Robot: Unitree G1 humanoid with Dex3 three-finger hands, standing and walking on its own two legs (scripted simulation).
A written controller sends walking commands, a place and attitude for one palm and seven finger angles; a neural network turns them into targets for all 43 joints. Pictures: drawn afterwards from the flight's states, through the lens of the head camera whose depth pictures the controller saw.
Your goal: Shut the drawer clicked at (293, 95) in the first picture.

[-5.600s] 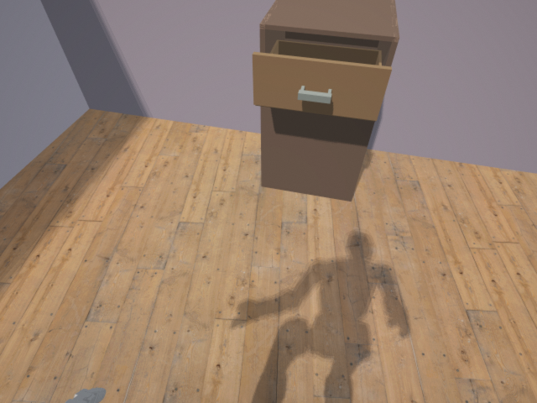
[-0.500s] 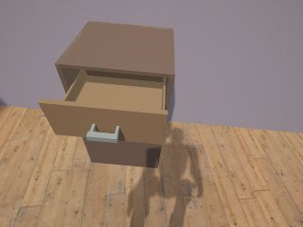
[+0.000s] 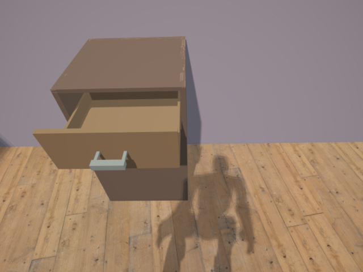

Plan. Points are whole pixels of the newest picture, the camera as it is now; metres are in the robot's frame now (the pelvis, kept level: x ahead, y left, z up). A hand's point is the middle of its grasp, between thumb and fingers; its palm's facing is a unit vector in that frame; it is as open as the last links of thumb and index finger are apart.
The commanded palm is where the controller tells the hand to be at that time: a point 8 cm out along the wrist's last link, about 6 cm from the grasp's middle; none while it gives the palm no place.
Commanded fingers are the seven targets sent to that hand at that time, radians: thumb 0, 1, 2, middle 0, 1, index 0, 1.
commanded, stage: come to a stop and stand still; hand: left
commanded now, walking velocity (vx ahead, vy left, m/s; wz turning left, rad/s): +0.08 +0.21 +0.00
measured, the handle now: (109, 159) +0.45 +0.27 -0.06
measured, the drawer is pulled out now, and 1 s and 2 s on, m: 0.20 0.20 0.20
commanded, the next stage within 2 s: look again from close up in 0.84 s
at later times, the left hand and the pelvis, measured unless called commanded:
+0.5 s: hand out of the picture -0.01 +0.23 -0.18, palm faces +0.04 -0.97 -0.26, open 7.4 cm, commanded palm none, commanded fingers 0.00 0.90 0.90 -0.20 -0.30 -0.20 -0.30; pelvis -0.01 +0.03 -0.01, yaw +1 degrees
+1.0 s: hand out of the picture -0.01 +0.22 -0.17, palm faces +0.01 -0.98 -0.22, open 7.4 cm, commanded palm none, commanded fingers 0.00 0.90 0.90 -0.20 -0.30 -0.20 -0.30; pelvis -0.03 +0.04 +0.00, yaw +0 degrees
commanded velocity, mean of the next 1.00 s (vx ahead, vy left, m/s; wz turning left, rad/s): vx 0.00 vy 0.02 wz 0.00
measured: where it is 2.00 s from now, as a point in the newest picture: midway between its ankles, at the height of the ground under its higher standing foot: outside the picture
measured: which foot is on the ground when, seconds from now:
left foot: up 0.00-0.26, down 0.28-1.00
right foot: down 0.00-1.00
